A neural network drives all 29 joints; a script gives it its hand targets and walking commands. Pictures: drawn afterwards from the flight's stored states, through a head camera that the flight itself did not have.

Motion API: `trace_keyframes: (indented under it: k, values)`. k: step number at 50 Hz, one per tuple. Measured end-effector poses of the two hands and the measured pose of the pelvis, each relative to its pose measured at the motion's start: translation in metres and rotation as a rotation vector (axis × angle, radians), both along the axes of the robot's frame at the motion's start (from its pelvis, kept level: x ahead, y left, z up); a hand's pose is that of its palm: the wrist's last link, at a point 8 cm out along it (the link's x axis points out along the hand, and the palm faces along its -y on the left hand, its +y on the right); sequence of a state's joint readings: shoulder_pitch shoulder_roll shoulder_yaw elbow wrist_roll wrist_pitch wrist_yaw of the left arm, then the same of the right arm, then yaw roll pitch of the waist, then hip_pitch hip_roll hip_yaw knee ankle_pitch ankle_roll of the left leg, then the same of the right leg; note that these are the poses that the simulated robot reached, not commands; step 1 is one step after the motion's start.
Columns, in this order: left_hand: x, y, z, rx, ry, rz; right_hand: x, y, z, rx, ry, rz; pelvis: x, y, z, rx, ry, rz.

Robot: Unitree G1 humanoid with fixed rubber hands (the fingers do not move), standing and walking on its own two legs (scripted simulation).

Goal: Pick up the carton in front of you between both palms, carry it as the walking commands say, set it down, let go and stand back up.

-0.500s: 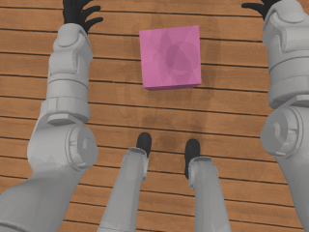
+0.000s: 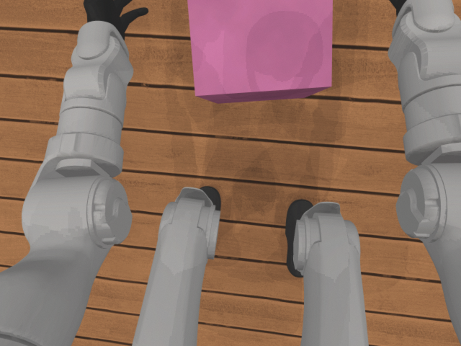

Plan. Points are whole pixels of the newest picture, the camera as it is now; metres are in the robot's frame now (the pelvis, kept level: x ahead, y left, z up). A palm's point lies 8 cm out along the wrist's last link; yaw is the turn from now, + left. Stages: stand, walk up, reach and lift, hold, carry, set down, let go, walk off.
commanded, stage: reach and lift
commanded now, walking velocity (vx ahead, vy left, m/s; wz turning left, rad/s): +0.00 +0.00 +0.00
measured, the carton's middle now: (258, 43) +0.56 +0.02 -0.35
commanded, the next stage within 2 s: none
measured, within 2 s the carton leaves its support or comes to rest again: leaves its support in 1.28 s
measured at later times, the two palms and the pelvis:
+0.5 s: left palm (155, 43) +0.54 +0.20 -0.28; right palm (370, 27) +0.57 -0.16 -0.28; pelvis -0.02 +0.00 -0.10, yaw +0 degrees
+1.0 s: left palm (169, 45) +0.53 +0.17 -0.27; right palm (354, 26) +0.57 -0.13 -0.27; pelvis -0.03 +0.00 -0.10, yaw +0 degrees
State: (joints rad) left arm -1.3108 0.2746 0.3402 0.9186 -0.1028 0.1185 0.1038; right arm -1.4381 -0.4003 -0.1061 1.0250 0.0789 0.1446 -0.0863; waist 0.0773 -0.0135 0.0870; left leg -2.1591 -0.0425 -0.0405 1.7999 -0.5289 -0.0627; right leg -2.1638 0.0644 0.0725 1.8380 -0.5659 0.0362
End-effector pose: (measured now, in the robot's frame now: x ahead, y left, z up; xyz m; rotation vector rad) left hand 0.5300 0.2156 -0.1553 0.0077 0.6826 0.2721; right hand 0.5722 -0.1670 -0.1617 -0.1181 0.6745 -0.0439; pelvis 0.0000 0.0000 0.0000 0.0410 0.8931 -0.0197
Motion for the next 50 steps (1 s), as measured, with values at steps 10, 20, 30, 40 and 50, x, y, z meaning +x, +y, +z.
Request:
trace_keyframes:
  k: [10, 20, 30, 40, 50]
  values:
    - [0.001, -0.008, -0.063, -0.014, 0.028, -0.024, 0.000, 0.004, -0.058, 0.018, 0.025, -0.004, -0.024, 0.000, -0.064, 0.000, -0.131, 0.005]
    - [0.001, -0.017, -0.120, -0.018, 0.068, -0.055, -0.006, 0.002, -0.115, 0.021, 0.055, -0.007, -0.022, 0.003, -0.090, -0.003, -0.235, 0.002]
    - [0.005, -0.017, -0.122, -0.016, 0.037, -0.034, 0.005, 0.014, -0.117, 0.029, 0.011, 0.032, -0.015, 0.000, -0.104, 0.008, -0.248, 0.003]
    - [-0.001, -0.026, -0.115, -0.028, 0.039, -0.054, -0.004, 0.019, -0.111, 0.037, 0.029, 0.040, -0.024, -0.002, -0.101, 0.008, -0.259, 0.004]
    - [0.002, -0.045, -0.118, -0.061, 0.032, -0.062, -0.003, 0.033, -0.110, 0.031, 0.052, 0.060, -0.028, -0.003, -0.098, 0.005, -0.293, -0.003]
